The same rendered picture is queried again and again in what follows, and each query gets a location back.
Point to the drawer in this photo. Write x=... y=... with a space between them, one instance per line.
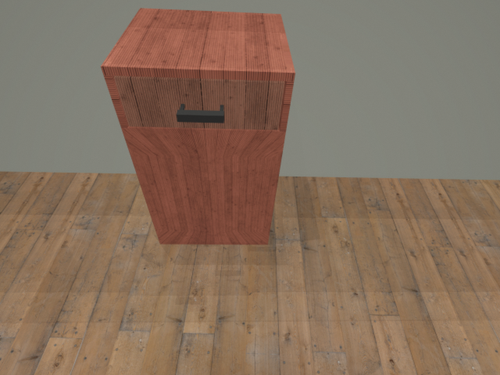
x=247 y=104

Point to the handle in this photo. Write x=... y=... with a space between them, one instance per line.
x=200 y=116

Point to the cabinet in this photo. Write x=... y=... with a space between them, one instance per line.
x=205 y=186

